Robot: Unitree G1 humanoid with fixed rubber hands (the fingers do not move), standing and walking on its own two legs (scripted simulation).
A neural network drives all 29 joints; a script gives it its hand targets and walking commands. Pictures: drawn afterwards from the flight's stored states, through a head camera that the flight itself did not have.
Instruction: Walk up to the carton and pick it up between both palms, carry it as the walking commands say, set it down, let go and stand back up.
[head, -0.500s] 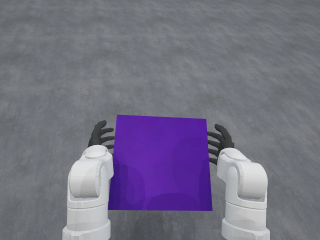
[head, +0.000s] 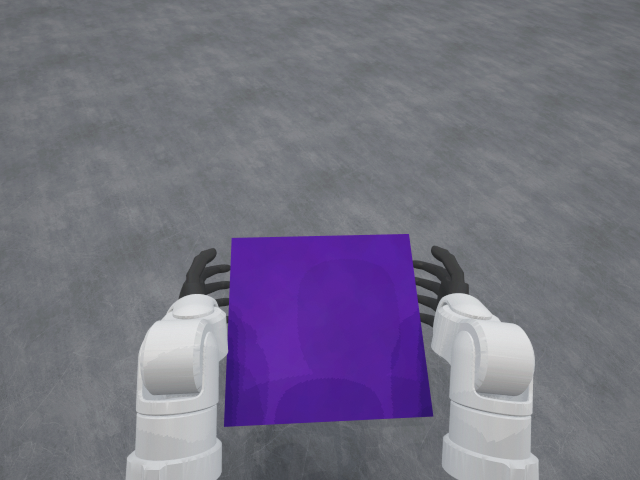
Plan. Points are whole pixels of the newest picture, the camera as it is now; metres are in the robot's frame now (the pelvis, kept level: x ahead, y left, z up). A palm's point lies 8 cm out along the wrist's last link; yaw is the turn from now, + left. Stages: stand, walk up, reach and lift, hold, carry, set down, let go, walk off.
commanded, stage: carry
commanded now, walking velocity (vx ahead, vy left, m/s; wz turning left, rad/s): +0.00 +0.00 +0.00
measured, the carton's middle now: (320, 335) +0.32 -0.02 -0.02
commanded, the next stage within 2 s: none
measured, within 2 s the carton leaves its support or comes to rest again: neither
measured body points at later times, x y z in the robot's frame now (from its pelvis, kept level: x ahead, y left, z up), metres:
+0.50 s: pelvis -0.07 -0.06 +0.01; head -0.09 -0.06 +0.46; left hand +0.23 +0.06 +0.10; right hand +0.21 -0.23 +0.10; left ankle +0.03 +0.07 -0.71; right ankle -0.05 -0.23 -0.71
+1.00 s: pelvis -0.08 -0.05 +0.01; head -0.10 -0.05 +0.46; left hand +0.22 +0.07 +0.09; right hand +0.21 -0.22 +0.10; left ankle +0.03 +0.07 -0.71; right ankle -0.05 -0.23 -0.71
